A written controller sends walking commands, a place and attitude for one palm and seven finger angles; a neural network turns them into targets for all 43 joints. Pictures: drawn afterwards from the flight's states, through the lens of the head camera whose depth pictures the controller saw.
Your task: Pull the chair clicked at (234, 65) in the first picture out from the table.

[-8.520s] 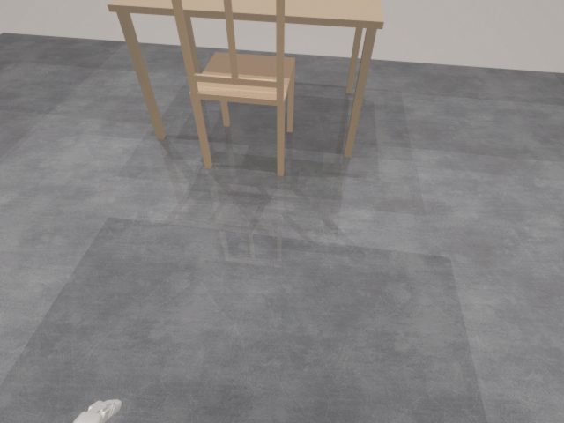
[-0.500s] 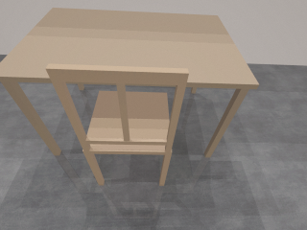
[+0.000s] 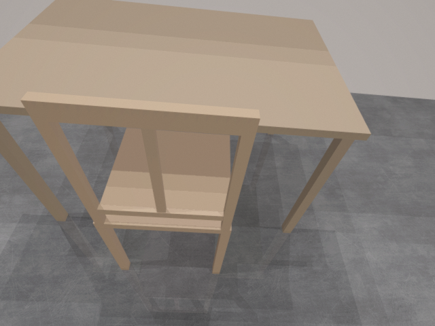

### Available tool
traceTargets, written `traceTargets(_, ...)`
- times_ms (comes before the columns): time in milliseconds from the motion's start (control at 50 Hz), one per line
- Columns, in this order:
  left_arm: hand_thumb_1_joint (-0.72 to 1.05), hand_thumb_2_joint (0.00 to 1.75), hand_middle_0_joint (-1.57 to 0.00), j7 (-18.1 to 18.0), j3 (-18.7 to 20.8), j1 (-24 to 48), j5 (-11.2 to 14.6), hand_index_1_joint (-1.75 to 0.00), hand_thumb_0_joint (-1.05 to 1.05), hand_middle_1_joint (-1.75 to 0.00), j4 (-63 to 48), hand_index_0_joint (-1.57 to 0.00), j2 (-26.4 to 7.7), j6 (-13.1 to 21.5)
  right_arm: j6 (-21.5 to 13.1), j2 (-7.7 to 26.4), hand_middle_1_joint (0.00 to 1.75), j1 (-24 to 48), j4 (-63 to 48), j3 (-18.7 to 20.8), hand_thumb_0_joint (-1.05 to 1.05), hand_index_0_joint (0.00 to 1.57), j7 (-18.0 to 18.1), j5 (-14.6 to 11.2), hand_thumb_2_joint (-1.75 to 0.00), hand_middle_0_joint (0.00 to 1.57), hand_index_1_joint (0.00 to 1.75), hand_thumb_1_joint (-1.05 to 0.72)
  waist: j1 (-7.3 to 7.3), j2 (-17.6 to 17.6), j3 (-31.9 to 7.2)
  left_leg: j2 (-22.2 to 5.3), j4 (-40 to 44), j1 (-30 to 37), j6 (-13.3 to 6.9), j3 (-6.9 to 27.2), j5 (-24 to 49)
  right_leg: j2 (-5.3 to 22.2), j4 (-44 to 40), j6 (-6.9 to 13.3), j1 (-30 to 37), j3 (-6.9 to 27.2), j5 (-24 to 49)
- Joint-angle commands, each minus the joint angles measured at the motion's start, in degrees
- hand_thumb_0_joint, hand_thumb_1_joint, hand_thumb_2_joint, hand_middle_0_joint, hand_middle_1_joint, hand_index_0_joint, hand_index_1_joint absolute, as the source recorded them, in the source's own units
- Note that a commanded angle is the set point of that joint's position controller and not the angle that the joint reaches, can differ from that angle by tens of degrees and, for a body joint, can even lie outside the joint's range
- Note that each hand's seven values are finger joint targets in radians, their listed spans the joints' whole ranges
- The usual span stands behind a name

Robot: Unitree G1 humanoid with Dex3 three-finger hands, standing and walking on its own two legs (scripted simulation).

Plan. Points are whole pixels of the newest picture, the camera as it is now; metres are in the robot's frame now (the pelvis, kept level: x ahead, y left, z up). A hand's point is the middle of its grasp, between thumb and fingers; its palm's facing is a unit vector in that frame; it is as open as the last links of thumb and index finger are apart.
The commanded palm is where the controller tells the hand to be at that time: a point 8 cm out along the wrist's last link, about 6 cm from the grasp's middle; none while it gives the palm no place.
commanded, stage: come to a stop and stand still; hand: left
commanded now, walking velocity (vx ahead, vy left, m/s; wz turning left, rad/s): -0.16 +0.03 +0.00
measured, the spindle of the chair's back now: (156, 176) +0.44 +0.18 -0.05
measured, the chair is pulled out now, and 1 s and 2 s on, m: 0.00 0.00 0.00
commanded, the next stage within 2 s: look again from close up in 1.00 s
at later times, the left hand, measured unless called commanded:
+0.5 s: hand out of the picture +0.03 +0.15 -0.16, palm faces +0.08 -0.97 -0.23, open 7.4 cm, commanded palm none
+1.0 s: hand out of the picture -0.04 +0.18 -0.14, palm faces -0.02 -0.96 -0.27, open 7.4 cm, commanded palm none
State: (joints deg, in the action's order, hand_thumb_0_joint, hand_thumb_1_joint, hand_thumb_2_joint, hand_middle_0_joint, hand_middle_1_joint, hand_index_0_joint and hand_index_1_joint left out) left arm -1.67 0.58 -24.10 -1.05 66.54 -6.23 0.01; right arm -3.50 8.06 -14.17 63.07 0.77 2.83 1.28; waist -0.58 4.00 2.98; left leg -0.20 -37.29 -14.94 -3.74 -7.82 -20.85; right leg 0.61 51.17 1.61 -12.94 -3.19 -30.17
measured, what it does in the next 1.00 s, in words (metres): steps on the spot: right foot, then left foot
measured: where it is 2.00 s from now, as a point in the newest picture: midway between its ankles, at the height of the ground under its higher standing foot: outside the picture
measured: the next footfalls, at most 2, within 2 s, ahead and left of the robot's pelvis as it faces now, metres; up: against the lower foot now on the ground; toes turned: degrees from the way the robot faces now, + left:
right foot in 0.20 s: +0.04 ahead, -0.13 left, +0.00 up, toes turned -3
left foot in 0.52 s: +0.02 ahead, +0.07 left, +0.00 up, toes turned +4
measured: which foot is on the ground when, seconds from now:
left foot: down 0.00-0.26, up 0.28-0.50, down 0.52-1.00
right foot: up 0.00-0.18, down 0.20-1.00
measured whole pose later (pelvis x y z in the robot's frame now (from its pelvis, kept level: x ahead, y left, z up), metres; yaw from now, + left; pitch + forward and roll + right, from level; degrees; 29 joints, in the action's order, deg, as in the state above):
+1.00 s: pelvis -0.03 +0.00 +0.01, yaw -1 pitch +1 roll +1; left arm -0.7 -0.5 -17.9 -1.4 59.5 -9.0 -0.9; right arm -0.3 12.5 -16.6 55.9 0.2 0.6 1.2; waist -0.3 -3.9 2.2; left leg 2.8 -26.2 -13.9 -4.1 -7.8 -13.3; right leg 2.6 31.0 -0.1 -18.4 -1.0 -13.2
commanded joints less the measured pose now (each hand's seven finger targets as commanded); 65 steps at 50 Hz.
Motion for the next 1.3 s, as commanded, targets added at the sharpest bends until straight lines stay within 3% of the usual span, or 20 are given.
traceTargets(0, 0.9, 0.9, -0.2, -1.1, 0.8, 0.8, 0.2, -0.3, 0.0, -0.3, -4.0, -0.2, -2.5, 0.6, 0.7, 4.5, 0.3, -4.9, 0.0, -0.7, 0.0, 0.2, 0.4, -0.2, -0.9, 0.2, 0.3, -0.9, 0.19, -13.0, 5.1, -18.5, 18.9, -0.3, -8.8, 16.2, 48.7, 4.4, 5.7, -1.0, -8.2, 4.5, -0.2)
traceTargets(40, 0.9, 0.9, -0.2, -0.8, 0.1, -1.5, 0.3, -0.3, 0.0, -0.3, -3.2, -0.2, -1.0, 0.0, 0.8, 5.5, 0.3, -2.8, -0.8, -0.7, 0.0, 0.2, 0.3, -0.3, -0.9, 0.2, 0.3, -0.9, -0.83, -12.1, 4.2, -14.5, 17.9, 1.2, -6.7, 11.3, 49.7, 3.7, -3.4, -2.1, -5.4, 1.8, 4.4)
traceTargets(160, 0.9, 0.9, -0.2, -0.9, 1.1, -1.5, -0.2, -0.3, 0.0, -0.3, -4.8, -0.2, -4.6, 0.0, 2.1, 7.3, 0.3, -1.5, -2.5, 1.6, 0.0, 0.2, -0.3, -1.0, -0.9, 0.2, 0.3, -0.9, -1.66, -7.9, -0.6, -10.5, 11.8, 3.6, -1.7, 7.9, 35.2, 3.3, -22.0, -2.8, 1.6, -0.4, 26.5)
traceTargets(200, 0.9, 0.9, -0.2, -1.0, 1.8, 0.0, -0.6, -0.3, 0.0, -0.3, -5.8, -0.2, -8.9, 0.8, 3.1, 5.7, 0.3, -3.3, -3.2, 2.1, 0.0, 0.2, -0.6, -1.1, -0.9, 0.2, 0.3, -0.9, -0.31, 0.0, -1.7, -3.8, 5.9, 1.4, 2.5, 5.1, 15.5, 9.9, -23.0, 1.0, 1.7, 10.0, 46.1)
traceTargets(240, 0.9, 0.9, -0.2, -0.8, 2.2, 3.1, -0.4, -0.3, 0.0, -0.3, -7.0, -0.2, -12.2, 0.8, 4.5, 2.8, 0.3, -5.9, -2.8, 2.1, 0.0, 0.2, -0.9, -1.2, -0.9, 0.2, 0.3, -0.9, 1.15, 8.1, -3.9, 0.3, -0.3, 1.5, 4.3, 2.8, -2.3, 17.9, -27.7, 6.6, 1.2, 14.4, 51.6)
traceTargets(280, 0.9, 0.9, -0.2, -1.1, 2.6, 3.4, -0.6, -0.3, 0.0, -0.3, -7.9, -0.2, -12.3, 0.8, 5.1, 3.3, 0.3, -3.4, -3.9, 2.0, 0.0, 0.2, -0.8, -0.9, -0.9, 0.2, 0.3, -0.9, -0.85, 11.1, -3.9, 0.2, -8.5, -3.0, 4.6, 4.7, -11.0, 19.1, -28.6, 10.1, 2.8, 16.5, 56.6)
traceTargets(340, 0.9, 0.9, -0.2, -1.6, 3.4, 3.6, -1.0, -0.3, 0.0, -0.3, -8.7, -0.2, -12.8, 0.5, 4.9, 3.8, 0.3, -1.3, -5.0, 2.1, 0.0, 0.2, -1.1, -1.2, -0.9, 0.2, 0.3, -0.9, -1.83, 9.0, -6.1, 0.7, -12.4, -7.5, 5.1, 6.7, -12.4, 18.6, -25.4, 11.6, 8.7, 14.0, 64.9)
traceTargets(420, 0.9, 0.9, -0.2, -1.8, 4.1, 5.8, -1.0, -0.3, 0.0, -0.3, -10.5, -0.2, -14.0, -0.2, 4.7, 3.2, 0.3, -1.9, -5.6, 1.9, 0.0, 0.2, -1.3, -1.4, -0.9, 0.2, 0.3, -0.9, -1.09, 6.3, -8.7, 1.2, -1.4, -3.5, 5.6, 5.7, -6.5, 17.3, -23.5, 10.4, 8.3, 12.9, 58.1)
traceTargets(480, 0.9, 0.9, -0.2, -1.5, 3.8, 9.2, -0.2, -0.3, 0.0, -0.3, -11.7, -0.2, -12.5, -0.9, 4.0, 3.3, 0.3, -7.1, -3.5, 1.7, 0.0, 0.2, -1.3, -1.2, -0.9, 0.2, 0.3, -0.9, 1.7, 2.7, -7.4, 0.5, 16.2, 11.3, 4.9, 3.6, 11.3, 11.2, -21.1, 4.1, -2.5, 8.8, 35.7)
traceTargets(500, 0.9, 0.9, -0.2, -1.4, 3.3, 9.7, 0.1, -0.3, 0.0, -0.3, -12.3, -0.2, -10.4, -1.3, 3.6, 5.0, 0.3, -7.0, -3.8, 1.9, 0.0, 0.2, -1.2, -0.9, -0.9, 0.2, 0.3, -0.9, 1.66, -3.7, -5.9, -3.4, 19.4, 12.3, 3.7, 6.9, 15.0, 7.6, -17.6, 2.0, -5.7, 6.4, 26.4)
traceTargets(520, 0.9, 0.9, -0.2, -2.7, 2.1, 6.3, 0.5, -0.3, 0.0, -0.3, -10.4, -0.2, -11.4, -0.1, 3.5, 12.0, 0.3, -0.4, -9.1, 3.2, 0.0, 0.2, -1.8, -1.3, -0.9, 0.2, 0.3, -0.9, 0.37, -16.9, -8.6, -9.7, 10.1, 4.6, 3.2, 6.7, 18.7, 6.1, -17.2, 0.3, -0.2, 2.3, 16.0)
traceTargets(540, 0.9, 0.9, -0.2, -2.3, 2.2, 7.4, 0.0, -0.3, 0.0, -0.3, -13.4, -0.2, -11.5, -0.6, 3.6, 9.4, 0.3, -1.0, -12.4, 2.7, 0.0, 0.2, -2.3, 0.1, -0.9, 0.2, 0.3, -0.9, 0.69, -19.6, -7.3, -8.3, 14.2, -2.8, 1.8, 10.0, 6.2, 3.9, -14.9, 0.6, -1.0, 1.4, 10.2)
traceTargets(560, 0.9, 0.9, -0.2, -1.5, 1.8, 6.5, -0.4, -0.3, 0.0, -0.3, -13.4, -0.2, -11.9, -1.5, 4.0, 9.3, 0.3, 5.5, -14.0, 1.8, 0.0, 0.2, -2.6, 0.3, -0.9, 0.2, 0.3, -0.9, -1.55, -27.4, -0.8, -6.9, 20.7, -8.6, 0.5, 12.7, -8.7, 1.9, -14.1, 0.5, -1.8, -0.2, 8.4)
traceTargets(620, 0.9, 0.9, -0.2, -0.1, 1.2, 5.2, -1.1, -0.3, 0.0, -0.3, -11.8, -0.2, -10.1, -2.4, 4.1, 10.9, 0.3, 4.9, -16.2, 1.9, 0.0, 0.2, -2.3, 0.0, -0.9, 0.2, 0.3, -0.9, -1.68, -16.8, 9.6, -9.7, 26.9, -20.2, -1.3, 16.8, -18.6, 0.6, -7.4, 0.3, -2.6, -0.8, 10.7)
traceTargets(640, 0.9, 0.9, -0.2, 0.1, 1.2, 4.3, -1.0, -0.3, 0.0, -0.3, -11.4, -0.2, -9.3, -2.2, 4.1, 11.0, 0.3, 4.1, -16.0, 1.9, 0.0, 0.2, -2.3, 0.0, -0.9, 0.2, 0.3, -0.9, -1.81, -11.3, 9.2, -9.8, 26.4, -19.2, -1.5, 16.6, -17.5, 0.6, -7.8, 0.1, -2.8, -0.5, 11.9)
traceTargets(700, 0.9, 0.9, -0.2, 0.4, 0.9, 3.7, -0.8, -0.3, 0.0, -0.3, -11.8, -0.2, -8.5, -1.1, 3.7, 10.5, 0.3, 2.0, -15.8, 1.6, 0.0, 0.2, -2.1, 0.0, -0.9, 0.2, 0.3, -0.9, -1.69, -4.6, 7.8, -9.0, 23.6, -15.6, -1.3, 15.5, -14.9, 2.0, -16.1, 0.5, -2.7, 2.3, 11.8)
traceTargets(760, 0.9, 0.9, -0.2, 0.3, 0.6, 5.9, -0.6, -0.3, 0.0, -0.3, -12.3, -0.2, -9.8, 0.4, 3.3, 8.4, 0.3, -1.5, -14.5, 0.9, 0.0, 0.2, -2.2, -0.3, -0.9, 0.2, 0.3, -0.9, 0.95, -1.1, 4.0, -4.8, 18.8, -3.8, 0.0, 12.8, -4.9, 4.9, -26.1, 2.2, -8.7, 9.4, 7.9)
traceTargets(800, 0.9, 0.9, -0.2, 0.3, 0.6, 7.6, -0.2, -0.3, 0.0, -0.3, -12.6, -0.2, -10.1, 0.9, 3.0, 9.2, 0.3, -4.1, -13.5, 1.0, 0.0, 0.2, -2.1, -0.1, -0.9, 0.2, 0.3, -0.9, 2.34, 5.4, -1.1, -4.0, 15.4, 2.5, 0.5, 10.6, -1.4, 6.1, -28.1, 2.4, -10.5, 10.8, 5.1)
traceTargets(900, 0.9, 0.9, -0.2, 0.4, 0.6, 7.0, -0.1, -0.3, 0.0, -0.3, -11.8, -0.2, -9.9, 0.5, 2.3, 9.8, 0.3, -3.6, -11.4, 0.6, 0.0, 0.2, -2.1, 0.1, -0.9, 0.2, 0.3, -0.9, 1.26, -4.7, -1.4, -6.6, 21.9, 0.3, 0.4, 13.3, -5.5, 4.0, -25.1, 1.1, -7.6, 7.4, 8.4)
traceTargets(1280, 0.9, 0.9, -0.2, -0.3, -0.7, 6.6, 0.6, -0.3, 0.0, -0.3, -5.4, -0.2, -8.6, 1.7, 1.1, 6.2, 0.3, -6.4, -1.6, -1.6, 0.0, 0.2, -1.4, -0.4, -0.9, 0.2, 0.3, -0.9, 0.43, -3.6, -1.3, -5.8, 19.1, 4.6, 1.6, 8.6, 14.5, 6.2, -28.2, 1.1, 0.5, 7.7, 25.0)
